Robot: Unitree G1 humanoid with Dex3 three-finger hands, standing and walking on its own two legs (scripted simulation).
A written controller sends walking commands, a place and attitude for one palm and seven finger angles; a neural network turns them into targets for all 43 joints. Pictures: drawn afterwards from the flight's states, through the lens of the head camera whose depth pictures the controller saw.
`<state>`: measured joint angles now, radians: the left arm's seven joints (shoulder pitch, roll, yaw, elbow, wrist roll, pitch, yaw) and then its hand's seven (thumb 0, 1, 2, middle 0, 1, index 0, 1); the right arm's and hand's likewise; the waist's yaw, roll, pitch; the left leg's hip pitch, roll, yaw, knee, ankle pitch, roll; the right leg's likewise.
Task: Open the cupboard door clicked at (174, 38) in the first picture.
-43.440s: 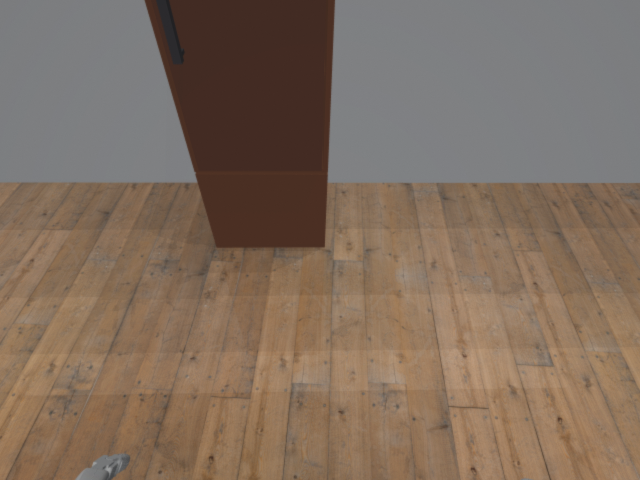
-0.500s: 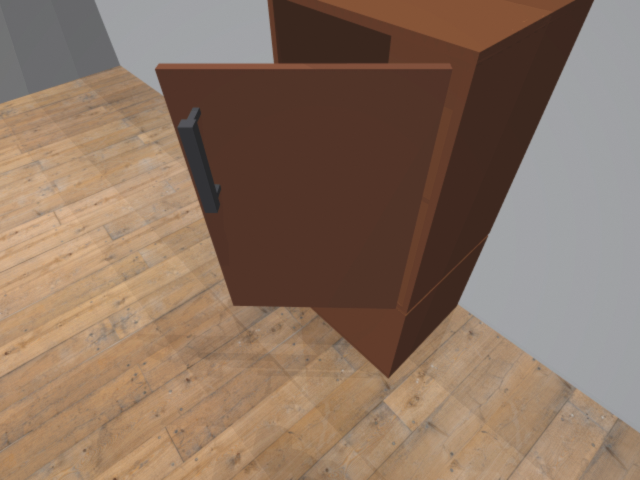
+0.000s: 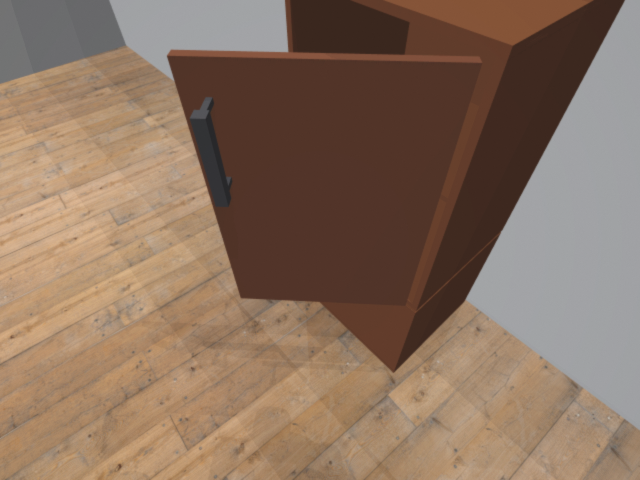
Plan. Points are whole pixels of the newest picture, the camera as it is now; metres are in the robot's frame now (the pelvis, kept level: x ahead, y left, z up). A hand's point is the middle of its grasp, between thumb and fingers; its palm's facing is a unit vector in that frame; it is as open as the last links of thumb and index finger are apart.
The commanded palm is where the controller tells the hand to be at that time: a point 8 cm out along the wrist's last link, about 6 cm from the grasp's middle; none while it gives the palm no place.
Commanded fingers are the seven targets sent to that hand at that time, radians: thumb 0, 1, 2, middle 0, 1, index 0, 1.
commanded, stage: come to a stop and stand still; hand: left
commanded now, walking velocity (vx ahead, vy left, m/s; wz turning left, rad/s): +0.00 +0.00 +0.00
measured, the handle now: (216, 154) +0.53 +0.19 +0.11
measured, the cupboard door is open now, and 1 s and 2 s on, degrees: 45 45 45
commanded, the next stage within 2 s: look again from close up in 1.10 s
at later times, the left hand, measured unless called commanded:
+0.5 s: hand out of the picture +0.03 +0.25 -0.16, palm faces -0.03 -0.97 -0.25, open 7.4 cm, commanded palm none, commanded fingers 0.00 0.90 0.90 -0.20 -0.30 -0.20 -0.30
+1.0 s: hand out of the picture -0.07 +0.24 -0.18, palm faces -0.02 -0.98 -0.18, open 7.4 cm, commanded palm none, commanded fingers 0.00 0.90 0.90 -0.20 -0.30 -0.20 -0.30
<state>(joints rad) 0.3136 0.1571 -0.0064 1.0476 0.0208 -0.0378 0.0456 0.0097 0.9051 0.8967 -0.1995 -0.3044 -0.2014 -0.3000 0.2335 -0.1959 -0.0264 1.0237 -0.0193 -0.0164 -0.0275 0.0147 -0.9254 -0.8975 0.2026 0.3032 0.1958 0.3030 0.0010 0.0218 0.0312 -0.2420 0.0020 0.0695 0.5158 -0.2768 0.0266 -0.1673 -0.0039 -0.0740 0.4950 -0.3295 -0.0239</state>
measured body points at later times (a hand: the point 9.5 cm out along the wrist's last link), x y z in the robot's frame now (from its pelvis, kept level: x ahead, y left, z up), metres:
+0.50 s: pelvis -0.03 +0.04 +0.01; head -0.04 +0.05 +0.46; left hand +0.03 +0.30 -0.14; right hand +0.04 -0.23 -0.13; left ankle +0.00 +0.10 -0.74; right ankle -0.04 -0.10 -0.74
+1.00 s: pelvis -0.04 +0.07 +0.01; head -0.04 +0.08 +0.46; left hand -0.07 +0.29 -0.16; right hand -0.02 -0.17 -0.14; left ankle +0.00 +0.10 -0.74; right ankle -0.04 -0.10 -0.74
